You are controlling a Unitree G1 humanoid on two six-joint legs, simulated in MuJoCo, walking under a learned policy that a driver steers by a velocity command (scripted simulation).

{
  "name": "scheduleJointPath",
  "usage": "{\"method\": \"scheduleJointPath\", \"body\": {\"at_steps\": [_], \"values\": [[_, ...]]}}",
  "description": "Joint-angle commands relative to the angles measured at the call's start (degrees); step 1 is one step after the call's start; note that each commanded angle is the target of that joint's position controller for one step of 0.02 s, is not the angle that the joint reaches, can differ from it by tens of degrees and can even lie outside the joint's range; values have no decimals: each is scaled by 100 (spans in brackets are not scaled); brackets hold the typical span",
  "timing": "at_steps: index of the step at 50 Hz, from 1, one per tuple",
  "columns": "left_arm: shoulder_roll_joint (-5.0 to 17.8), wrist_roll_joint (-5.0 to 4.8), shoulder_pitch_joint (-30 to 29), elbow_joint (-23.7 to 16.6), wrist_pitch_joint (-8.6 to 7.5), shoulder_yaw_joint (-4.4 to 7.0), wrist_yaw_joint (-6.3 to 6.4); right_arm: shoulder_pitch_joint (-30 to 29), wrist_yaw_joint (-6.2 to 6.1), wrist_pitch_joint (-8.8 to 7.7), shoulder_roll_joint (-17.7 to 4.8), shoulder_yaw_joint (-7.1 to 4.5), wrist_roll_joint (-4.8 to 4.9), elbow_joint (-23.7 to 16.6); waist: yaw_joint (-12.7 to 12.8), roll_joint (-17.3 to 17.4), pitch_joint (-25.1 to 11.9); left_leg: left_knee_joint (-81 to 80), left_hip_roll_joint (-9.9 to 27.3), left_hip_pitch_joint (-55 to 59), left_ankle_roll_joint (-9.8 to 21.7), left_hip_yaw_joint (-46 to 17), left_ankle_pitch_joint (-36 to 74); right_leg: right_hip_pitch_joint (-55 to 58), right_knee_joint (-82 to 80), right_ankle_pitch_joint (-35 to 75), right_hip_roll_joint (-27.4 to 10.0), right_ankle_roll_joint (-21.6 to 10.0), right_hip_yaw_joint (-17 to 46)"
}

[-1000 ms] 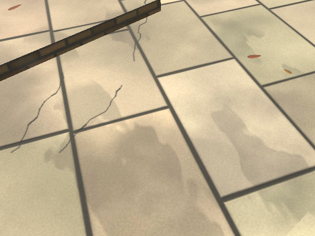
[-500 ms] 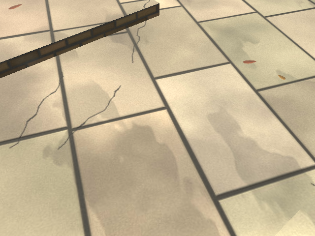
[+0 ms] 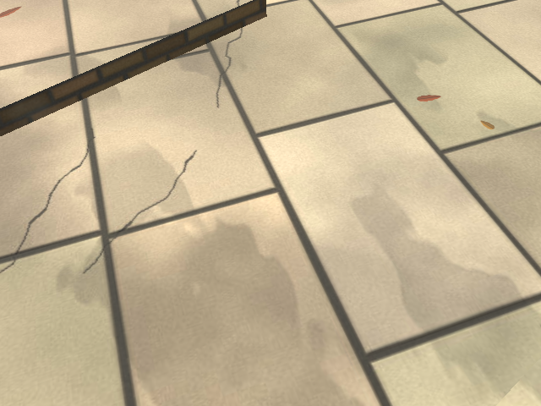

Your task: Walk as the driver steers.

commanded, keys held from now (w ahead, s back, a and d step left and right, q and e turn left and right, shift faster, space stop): w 1.00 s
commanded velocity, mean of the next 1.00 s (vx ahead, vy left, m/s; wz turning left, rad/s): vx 0.48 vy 0.00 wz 0.00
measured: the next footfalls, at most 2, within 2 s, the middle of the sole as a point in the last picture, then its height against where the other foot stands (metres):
left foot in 0.56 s outside the picture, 0.12 m lower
right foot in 0.98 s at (345, 322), level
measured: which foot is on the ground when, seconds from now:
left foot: up 0.00-0.54, down 0.56-1.00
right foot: down 0.00-0.56, up 0.58-0.96, down 0.98-1.00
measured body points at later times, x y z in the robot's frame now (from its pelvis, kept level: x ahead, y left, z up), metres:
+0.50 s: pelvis +0.28 -0.01 -0.07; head +0.33 -0.02 +0.38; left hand +0.12 +0.21 -0.19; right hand +0.54 -0.20 -0.16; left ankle +0.49 +0.11 -0.78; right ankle +0.00 -0.06 -0.73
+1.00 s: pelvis +0.65 -0.04 -0.14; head +0.68 -0.06 +0.31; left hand +0.87 +0.19 -0.22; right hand +0.62 -0.31 -0.28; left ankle +0.49 +0.09 -0.84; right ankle +0.77 -0.14 -0.86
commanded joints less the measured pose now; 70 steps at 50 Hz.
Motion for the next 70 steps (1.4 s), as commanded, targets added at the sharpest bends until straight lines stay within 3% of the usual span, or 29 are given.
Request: {"method": "scheduleJointPath", "body": {"at_steps": [1,7,12,13,16,17,18,21,23,25,27,28,29,30,31,33,35,37,40,44,46,48,49,50,51,52,54,58,70], "values": [[448,3,642,9,-37,8,23,-231,107,-85,-272,-44,-21,-399,23,-263,438,633,457,-1909,8,-114,464,1024,-1961,731,-1827,-591,2154],[520,-9,1092,219,-301,-85,90,-1031,217,104,-423,-196,28,-766,-67,-465,538,-174,338,-2491,-177,120,1833,1240,-1935,2456,-1266,-401,1113],[338,30,1376,344,-213,-161,211,-1881,222,91,-351,-194,2,-1124,83,-523,643,-1260,288,-2637,-180,249,3049,1253,-1543,2669,-1127,-420,925],[-528,1041,2405,865,-376,-509,-122,-1857,287,-94,399,103,-358,-1151,178,-207,498,-1596,802,-2897,45,-928,4325,1532,-1439,2174,-1480,-649,1091],[-163,697,2139,774,-443,-453,-344,-2400,262,-148,-197,5,-265,-1336,202,-93,620,-2143,484,-3061,182,-294,4334,1654,-1357,2333,-1220,-682,987],[953,-563,1249,297,-290,-111,151,-2827,248,-345,-888,-220,471,-1589,296,-371,933,-2383,332,-3216,107,-1,4066,1493,-1100,2851,-1282,-176,993],[794,-570,1641,408,-226,-185,346,-3291,308,-422,-749,-173,527,-1754,514,-226,860,-2462,372,-3131,23,-50,4181,1532,-822,2860,-1332,13,1087],[390,-181,2576,617,-80,-200,541,-3819,600,-517,-196,-64,381,-2067,849,-221,1071,-2761,256,-3764,18,195,3966,2237,-213,3001,-1217,194,1172],[325,-247,2492,548,-34,-181,528,-3965,672,-608,-40,19,326,-2203,801,-245,1031,-2978,80,-3255,107,449,3972,2029,125,3577,-1082,346,1081],[453,-244,2252,433,6,-139,489,-3338,651,-615,-130,-9,290,-2074,494,-425,602,-2882,-183,-1580,109,580,4159,1353,845,4587,-978,450,987],[561,-124,1721,295,3,-146,337,-1364,506,-542,-685,-265,379,-1486,-527,-553,-244,-2721,-32,696,335,312,4216,588,2874,5074,-951,344,1160],[674,-137,920,167,-83,-111,204,339,388,-462,-940,-374,346,-981,-1616,-136,-645,-3410,636,2241,798,-36,5306,-359,5432,3459,-368,570,727],[-20,-22,1259,-21,-245,-266,81,965,310,-460,-1051,-254,9,-641,-1222,1211,-1606,-1456,1656,4609,1019,-683,8181,-2492,7624,-2751,204,508,821],[231,-413,1872,-18,-438,-258,-2,1106,271,-453,-958,-227,-80,-624,-1107,1183,-2661,-1085,2343,5748,1894,-2020,8488,-3441,7749,-2759,165,433,2039],[553,-589,1472,-270,-466,-185,4,846,218,-384,-1062,-328,18,-698,-1116,682,-2722,-1788,2407,5610,2274,-2452,6411,-4026,7405,-2523,-142,620,1904],[437,-439,623,-636,-358,-201,103,-490,127,-373,-918,-273,81,-1019,-488,-908,-1293,-3239,2306,2821,2037,-2651,3315,-3972,6869,-1567,-679,600,1071],[425,-238,670,-690,-147,-84,167,-1360,182,-536,-749,-137,143,-1141,266,-1245,-371,-3926,2349,196,1834,-2591,3181,-3112,6005,-912,-1142,656,1301],[94,-174,441,-895,-94,-160,205,-1795,201,-526,-704,-109,202,-1173,466,-380,395,-4401,1370,-1545,1309,-1103,3175,-2226,3997,-350,-1313,751,1069],[89,-66,-271,-1017,-288,-176,106,-1074,26,-495,-822,-168,213,-968,143,166,-28,-4117,490,-1683,912,46,3695,-854,1626,2045,-830,640,537],[406,-152,-1464,-1447,-208,-154,7,-420,-9,-388,-1047,-287,430,-701,-175,123,44,-4062,1032,163,743,-421,2970,-1515,427,2094,-753,385,674],[590,-149,-1570,-1512,-189,-87,-42,-230,20,-302,-1028,-299,403,-619,-108,76,114,-3783,1275,724,625,-537,3005,-1554,266,1671,-706,197,661],[920,-125,-733,-1275,-188,91,-56,-340,31,-231,-1013,-282,335,-676,376,64,-341,-2676,1000,880,399,-279,4155,-471,163,1368,-481,-36,478],[1272,-92,276,-1021,-187,226,-43,-365,20,-205,-861,-204,251,-797,741,-212,-1025,-1261,628,214,191,38,3614,940,344,1599,-952,-312,1022],[1827,-49,1060,-869,-155,362,-62,400,62,-282,-248,-12,254,-807,645,-1487,-1977,1209,-250,-1903,-249,404,1288,3153,-4,738,-2384,-1311,3482],[1448,-97,1210,-850,-135,247,-91,309,94,-373,-495,-51,301,-763,710,-1600,-2318,2061,-324,-2736,-187,-385,-913,3441,-868,-207,-2598,-1399,4961],[1188,-148,579,-980,-163,155,-88,-221,95,-420,-993,-183,436,-918,614,-1231,-1409,2420,1,-3293,-86,-489,-612,2721,-1013,-693,-2455,-1073,4305],[881,-71,-419,-1187,-182,31,-116,-856,2,-399,-993,-218,366,-1101,268,-563,-410,1822,512,-3009,-55,-245,341,959,-1337,245,-2027,-793,2993],[773,-61,-436,-1041,-255,2,-133,-580,-40,-230,-675,-249,302,-1037,-127,-730,-294,988,781,-2333,-161,-176,971,228,-1812,1435,-1613,-712,1878],[1030,-92,419,-556,-160,87,108,-2422,196,-192,-436,-153,323,-1795,467,-515,371,-1657,503,-2945,-166,84,2756,1376,-1934,2073,-1770,-346,193]]}}
Velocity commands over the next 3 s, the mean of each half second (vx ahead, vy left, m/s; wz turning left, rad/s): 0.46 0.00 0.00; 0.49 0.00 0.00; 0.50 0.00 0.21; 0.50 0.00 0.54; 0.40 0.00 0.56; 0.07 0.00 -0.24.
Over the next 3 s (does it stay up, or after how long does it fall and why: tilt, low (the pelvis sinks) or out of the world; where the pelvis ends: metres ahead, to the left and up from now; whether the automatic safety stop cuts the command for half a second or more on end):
stays up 1.47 0.19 -0.13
